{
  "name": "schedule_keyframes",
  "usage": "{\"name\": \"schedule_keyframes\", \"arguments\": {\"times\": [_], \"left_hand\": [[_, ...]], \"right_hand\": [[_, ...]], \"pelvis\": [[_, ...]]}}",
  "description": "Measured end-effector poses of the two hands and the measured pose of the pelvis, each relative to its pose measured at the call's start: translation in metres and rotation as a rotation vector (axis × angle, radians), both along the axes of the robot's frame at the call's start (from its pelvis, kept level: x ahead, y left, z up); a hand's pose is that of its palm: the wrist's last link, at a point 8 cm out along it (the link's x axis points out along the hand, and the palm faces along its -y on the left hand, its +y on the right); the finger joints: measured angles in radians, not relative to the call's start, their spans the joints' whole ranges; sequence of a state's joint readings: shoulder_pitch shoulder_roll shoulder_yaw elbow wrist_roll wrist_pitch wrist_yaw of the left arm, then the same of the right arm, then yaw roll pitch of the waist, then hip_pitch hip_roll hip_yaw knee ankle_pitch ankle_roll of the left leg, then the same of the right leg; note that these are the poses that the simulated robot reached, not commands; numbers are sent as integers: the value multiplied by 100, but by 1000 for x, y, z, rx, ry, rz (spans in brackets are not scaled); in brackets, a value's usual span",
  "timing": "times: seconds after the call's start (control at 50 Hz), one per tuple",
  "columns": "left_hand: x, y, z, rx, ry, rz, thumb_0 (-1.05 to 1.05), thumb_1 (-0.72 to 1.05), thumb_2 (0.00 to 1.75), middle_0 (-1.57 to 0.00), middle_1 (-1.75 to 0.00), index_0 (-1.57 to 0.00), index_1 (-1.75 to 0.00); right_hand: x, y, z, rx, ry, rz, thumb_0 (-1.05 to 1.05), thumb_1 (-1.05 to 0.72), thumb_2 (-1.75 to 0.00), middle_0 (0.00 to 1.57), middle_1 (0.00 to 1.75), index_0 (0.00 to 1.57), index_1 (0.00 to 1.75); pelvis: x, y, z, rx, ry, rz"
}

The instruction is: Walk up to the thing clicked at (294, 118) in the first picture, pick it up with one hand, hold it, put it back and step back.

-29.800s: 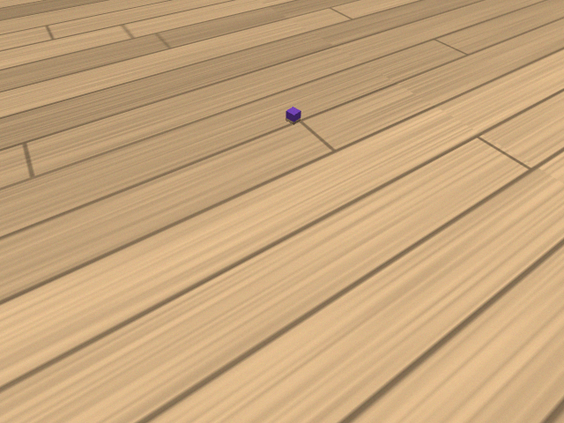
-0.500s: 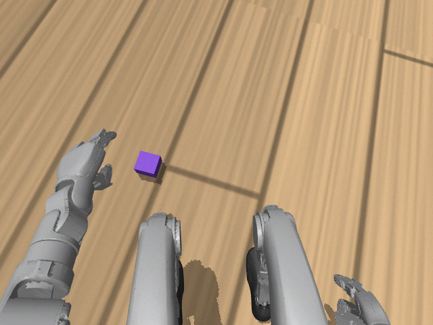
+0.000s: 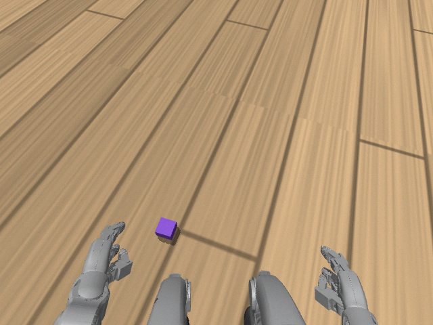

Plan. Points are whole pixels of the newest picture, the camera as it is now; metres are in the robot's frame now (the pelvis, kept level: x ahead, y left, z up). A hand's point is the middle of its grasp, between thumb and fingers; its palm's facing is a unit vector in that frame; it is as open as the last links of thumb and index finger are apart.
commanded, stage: home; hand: left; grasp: from above
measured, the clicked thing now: (166, 228) +0.49 +0.19 -0.61
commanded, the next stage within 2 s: none
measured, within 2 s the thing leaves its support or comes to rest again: neither
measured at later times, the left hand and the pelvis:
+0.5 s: hand (102, 283) +0.20 +0.19 +0.03, palm faces +0.08 -0.98 -0.19, open 7.4 cm; pelvis +0.04 +0.00 +0.08, yaw +1 degrees
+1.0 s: hand (103, 280) +0.20 +0.18 +0.03, palm faces +0.06 -0.98 -0.19, open 7.4 cm; pelvis +0.04 +0.00 +0.08, yaw +1 degrees
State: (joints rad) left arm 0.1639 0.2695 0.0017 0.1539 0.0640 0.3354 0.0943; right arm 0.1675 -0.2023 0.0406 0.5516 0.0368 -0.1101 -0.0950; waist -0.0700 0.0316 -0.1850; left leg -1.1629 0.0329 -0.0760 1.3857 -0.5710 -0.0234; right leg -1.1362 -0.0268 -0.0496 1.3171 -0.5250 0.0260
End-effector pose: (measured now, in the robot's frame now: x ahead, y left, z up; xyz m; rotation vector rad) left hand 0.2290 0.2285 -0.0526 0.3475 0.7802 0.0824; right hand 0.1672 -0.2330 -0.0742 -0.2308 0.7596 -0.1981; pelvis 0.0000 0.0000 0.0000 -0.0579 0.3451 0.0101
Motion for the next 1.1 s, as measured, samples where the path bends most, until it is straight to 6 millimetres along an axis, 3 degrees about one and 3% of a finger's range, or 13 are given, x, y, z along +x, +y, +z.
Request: {"name": "schedule_keyframes", "arguments": {"times": [0.18,0.28,0.36,0.6,0.9,1.1], "left_hand": [[-22,0,68,-120,23,130,1,90,89,-20,-30,-21,-30],[-34,1,99,-142,3,143,1,90,89,-20,-30,-20,-30],[-42,3,112,-142,-6,141,1,90,89,-20,-30,-20,-30],[-55,6,108,-162,18,143,1,90,89,-20,-30,-20,-30],[-49,6,111,-148,7,129,1,90,89,-20,-30,-20,-30],[-48,2,111,-153,9,123,1,90,89,-20,-30,-20,-30]], "right_hand": [[-9,-4,52,-28,-15,-61,1,-90,-89,20,30,20,30],[0,-5,76,-43,-79,-69,2,-90,-89,20,30,20,30],[13,-5,91,-51,-145,-56,2,-90,-90,20,30,20,30],[40,4,110,-67,-245,24,2,-90,-90,20,30,20,30],[21,5,95,-52,-178,-1,2,-90,-89,20,30,20,30],[16,-2,95,-63,-176,-16,2,-90,-89,20,30,20,30]], "pelvis": [[28,1,51,3,-93,7],[39,2,69,5,-134,10],[42,2,76,6,-160,15],[38,3,78,7,-184,25],[40,4,78,7,-186,18],[38,2,78,9,-189,14]]}}
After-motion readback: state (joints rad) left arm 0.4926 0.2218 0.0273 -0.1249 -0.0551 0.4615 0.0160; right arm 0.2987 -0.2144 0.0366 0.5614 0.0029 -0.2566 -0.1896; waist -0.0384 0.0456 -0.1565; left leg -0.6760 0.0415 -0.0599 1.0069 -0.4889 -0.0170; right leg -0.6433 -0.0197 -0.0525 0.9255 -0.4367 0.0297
